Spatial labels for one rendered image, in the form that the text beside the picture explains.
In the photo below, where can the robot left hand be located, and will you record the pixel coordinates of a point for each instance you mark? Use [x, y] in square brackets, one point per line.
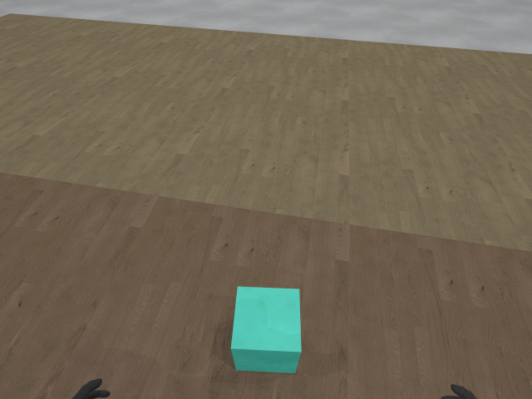
[87, 391]

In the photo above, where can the carton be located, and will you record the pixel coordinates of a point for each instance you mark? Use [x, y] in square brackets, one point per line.
[267, 330]

